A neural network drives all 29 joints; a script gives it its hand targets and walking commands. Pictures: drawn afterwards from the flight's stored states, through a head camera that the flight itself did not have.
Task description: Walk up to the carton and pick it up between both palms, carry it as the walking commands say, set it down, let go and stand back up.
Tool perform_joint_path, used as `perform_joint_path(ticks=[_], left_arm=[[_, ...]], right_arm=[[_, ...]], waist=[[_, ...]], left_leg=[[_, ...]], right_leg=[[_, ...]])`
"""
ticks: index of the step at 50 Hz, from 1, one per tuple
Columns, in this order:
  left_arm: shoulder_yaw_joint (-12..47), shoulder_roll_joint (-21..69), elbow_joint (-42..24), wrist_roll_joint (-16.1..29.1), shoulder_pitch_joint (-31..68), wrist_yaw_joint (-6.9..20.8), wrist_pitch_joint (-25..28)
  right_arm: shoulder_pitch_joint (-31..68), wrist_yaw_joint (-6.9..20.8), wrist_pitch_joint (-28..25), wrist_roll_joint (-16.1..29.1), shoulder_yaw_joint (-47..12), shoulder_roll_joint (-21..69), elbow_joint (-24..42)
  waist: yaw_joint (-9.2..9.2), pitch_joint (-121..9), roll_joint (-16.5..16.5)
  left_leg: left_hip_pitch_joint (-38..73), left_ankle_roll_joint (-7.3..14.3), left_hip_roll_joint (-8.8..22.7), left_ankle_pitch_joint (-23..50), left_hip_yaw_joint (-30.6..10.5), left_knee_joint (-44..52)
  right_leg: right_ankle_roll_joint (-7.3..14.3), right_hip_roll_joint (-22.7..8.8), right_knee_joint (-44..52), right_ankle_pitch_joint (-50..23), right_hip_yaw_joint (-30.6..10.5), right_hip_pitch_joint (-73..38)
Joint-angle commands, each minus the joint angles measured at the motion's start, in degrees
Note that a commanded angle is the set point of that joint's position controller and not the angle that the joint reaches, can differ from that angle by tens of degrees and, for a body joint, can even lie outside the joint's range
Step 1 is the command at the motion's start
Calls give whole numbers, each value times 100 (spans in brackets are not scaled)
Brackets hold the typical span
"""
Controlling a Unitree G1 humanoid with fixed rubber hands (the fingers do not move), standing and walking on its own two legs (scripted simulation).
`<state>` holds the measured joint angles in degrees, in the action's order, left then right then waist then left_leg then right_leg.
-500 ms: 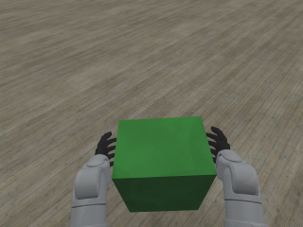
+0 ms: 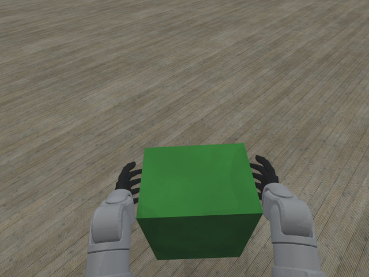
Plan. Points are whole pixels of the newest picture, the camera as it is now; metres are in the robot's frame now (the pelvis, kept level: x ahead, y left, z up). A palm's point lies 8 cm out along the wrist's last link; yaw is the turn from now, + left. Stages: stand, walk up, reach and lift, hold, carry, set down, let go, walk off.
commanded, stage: carry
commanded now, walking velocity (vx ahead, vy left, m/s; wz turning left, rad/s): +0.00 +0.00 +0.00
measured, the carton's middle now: (196, 207) +0.28 +0.00 -0.01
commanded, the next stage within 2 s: hold in 1.04 s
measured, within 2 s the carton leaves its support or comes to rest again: neither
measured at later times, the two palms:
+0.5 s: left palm (119, 196) +0.26 +0.16 +0.07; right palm (265, 190) +0.27 -0.15 +0.07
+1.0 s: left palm (119, 200) +0.25 +0.16 +0.07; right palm (267, 194) +0.26 -0.15 +0.07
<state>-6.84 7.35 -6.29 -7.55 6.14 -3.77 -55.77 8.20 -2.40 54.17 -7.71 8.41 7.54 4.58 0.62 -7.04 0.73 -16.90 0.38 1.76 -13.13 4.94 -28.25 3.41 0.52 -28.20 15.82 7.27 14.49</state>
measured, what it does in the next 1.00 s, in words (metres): stands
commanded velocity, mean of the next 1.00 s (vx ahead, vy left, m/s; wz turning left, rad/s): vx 0.00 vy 0.00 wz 0.00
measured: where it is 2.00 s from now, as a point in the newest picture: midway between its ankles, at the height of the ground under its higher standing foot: outside the picture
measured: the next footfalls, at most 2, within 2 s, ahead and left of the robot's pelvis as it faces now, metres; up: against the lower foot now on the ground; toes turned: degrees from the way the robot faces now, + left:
none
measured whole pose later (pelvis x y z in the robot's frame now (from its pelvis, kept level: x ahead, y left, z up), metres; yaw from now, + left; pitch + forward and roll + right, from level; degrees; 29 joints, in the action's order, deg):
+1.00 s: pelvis -0.01 +0.01 +0.00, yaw +0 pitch +1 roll +0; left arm -5.8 7.3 -8.3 -6.4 4.7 -4.3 -54.2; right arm 6.4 -3.1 53.4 -6.5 7.9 7.4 7.4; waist 0.4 -6.7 0.9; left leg -17.5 1.0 1.2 -12.5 4.9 -28.5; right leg 2.9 -0.1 -28.7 15.3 7.5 15.0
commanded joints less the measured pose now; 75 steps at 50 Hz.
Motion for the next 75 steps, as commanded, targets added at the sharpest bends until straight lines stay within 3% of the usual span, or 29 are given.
perform_joint_path(ticks=[1,6,11,13,14,15,16,18,22,24,33,38,39,44,45,46,47,48,49,52,53,57,59,62,68,69,70,73,75], left_arm=[[2770,3856,-519,1192,2870,1078,252],[2663,3773,52,1057,2436,1100,482],[3162,3956,-1255,1479,3012,1075,361],[2318,3742,370,778,2472,1094,458],[3039,3935,-791,1332,2741,1079,480],[2209,3562,481,710,2201,1088,637],[3188,3829,-855,1428,2500,1095,591],[2942,4054,-219,1197,2799,1113,447],[3496,3942,-1807,1744,3133,1030,174],[2444,3632,380,801,2390,1086,306],[3128,3887,-1223,1440,3127,1020,554],[2466,3690,127,886,2677,1072,753],[3220,3851,-1306,1427,2969,1038,694],[2523,3645,339,886,2266,1052,562],[2690,3652,70,978,2412,1076,694],[3831,3895,-2170,1869,3035,998,513],[3094,3994,-780,1466,2928,1013,414],[3626,4152,-1887,1857,3196,1044,271],[2946,3795,-715,1226,2944,999,197],[2472,3587,262,876,2234,1072,453],[1224,3130,2053,184,2099,1104,822],[2955,3933,-525,1051,3206,1328,1684],[2698,3746,-371,1003,3278,1318,1698],[2179,2910,-79,552,2625,1205,1542],[2326,3121,82,761,3087,1125,1466],[2429,3315,271,681,2996,1117,1410],[2650,3630,354,795,3080,1169,1383],[2904,4157,26,975,3403,1232,1401],[2592,3885,269,764,3216,1191,1375]], right_arm=[[2118,978,-48,1048,-2798,3851,151],[1886,985,-284,889,-2673,3946,-203],[2649,983,-102,1471,-3330,4232,1016],[1828,1035,-202,766,-2446,3788,-705],[2077,1026,-239,1217,-2997,3966,527],[1875,969,-375,621,-2309,3479,-488],[1863,954,-320,1216,-3133,4106,538],[2154,955,-229,1022,-2893,3996,213],[2151,918,93,1574,-3511,4113,1226],[1801,942,-102,631,-2365,3727,-644],[2465,965,-308,1404,-3104,4152,817],[2026,986,-522,786,-2463,3691,-256],[2318,947,-395,1299,-3121,4107,728],[1754,902,-318,731,-2555,3660,-453],[1929,948,-474,777,-2661,3693,-131],[2190,899,-293,1647,-3599,4027,1776],[2114,920,-152,1328,-2982,4052,469],[2605,917,-2,1773,-3660,4186,1586],[1835,932,73,1138,-2797,3890,85],[2039,988,-219,815,-2464,3498,-267],[1819,1030,-551,54,-1409,3330,-2257],[2178,1048,-1320,724,-2849,4593,-225],[2582,953,-1462,895,-2915,4433,-134],[2361,869,-1328,868,-2725,4093,-603],[2278,797,-1299,623,-2439,3675,-905],[2051,801,-1320,635,-2430,3829,-1094],[2162,864,-1249,690,-2582,4031,-897],[2530,1022,-1359,795,-2675,4265,-672],[2301,1064,-1270,655,-2489,3994,-1140]], waist=[[40,-932,-91],[31,-1271,-23],[-26,-1261,-269],[-26,-1115,11],[-29,-998,-18],[-30,-1445,-210],[-1,-1300,-35],[-1,-1369,86],[41,-790,-186],[19,-1002,33],[11,-973,266],[-23,-1170,-228],[-4,-1215,91],[-6,-1393,-217],[-37,-1217,85],[14,-838,224],[8,-1049,-216],[14,-850,-191],[40,-1070,88],[11,-1106,141],[-122,1133,-365],[75,-1274,-446],[-159,-1305,-222],[-710,-261,-420],[-343,-147,-259],[-71,-39,346],[-51,-243,-218],[-95,-530,458],[-159,-340,40]], left_leg=[[434,245,617,909,-645,314],[378,219,605,829,-585,247],[490,233,581,1098,-484,156],[160,196,590,1263,-668,319],[298,192,615,1362,-552,291],[591,228,646,1779,-529,118],[642,219,600,1642,-488,57],[605,239,639,1761,-605,164],[370,240,602,1003,-655,270],[270,255,527,671,-614,364],[187,231,534,423,-644,504],[424,230,599,1179,-595,321],[412,275,595,941,-583,280],[467,222,625,1031,-654,263],[355,220,591,1065,-573,322],[282,220,640,1182,-632,316],[357,279,619,1187,-630,362],[481,213,600,899,-563,343],[686,198,596,850,-596,282],[239,216,584,141,-689,429],[705,109,-568,-85,-867,592],[1188,172,-571,1406,-1098,374],[1123,233,-678,1510,-1072,476],[1137,124,-610,757,-912,422],[1445,176,-374,483,-997,579],[1648,122,-578,717,-831,522],[1737,190,-347,754,-951,694],[1494,10,-447,1132,-985,581],[1697,75,-308,1179,-1138,682]], right_leg=[[67,-826,542,-1172,-728,-213],[8,-827,470,-1275,-675,-585],[25,-890,383,-1639,-667,-642],[-4,-720,357,-1404,-541,-598],[66,-898,224,-1643,-572,-675],[74,-849,160,-2168,-584,-754],[13,-920,196,-2103,-674,-540],[21,-806,241,-1699,-565,-581],[48,-796,411,-1268,-618,-294],[8,-817,482,-848,-652,-515],[7,-836,437,-677,-680,-463],[46,-877,328,-1318,-595,-467],[51,-829,367,-1255,-675,-538],[12,-780,353,-1242,-514,-544],[-8,-773,322,-1228,-539,-573],[4,-891,309,-1332,-535,-375],[-50,-761,396,-1101,-496,-363],[-19,-793,500,-715,-637,-77],[39,-880,566,-899,-758,-35],[-13,-779,625,-391,-712,-363],[-177,195,810,-467,-1182,-281],[-185,103,390,-2769,-1471,-1783],[-198,-35,372,-3505,-1535,-2019],[-233,-134,793,-1517,-1639,-1421],[-59,2,841,-680,-1488,-1235],[-48,-89,973,-994,-1573,-866],[-106,66,881,-1179,-1382,-1149],[-37,103,769,-1406,-1441,-1518],[-8,134,845,-1175,-1321,-1208]])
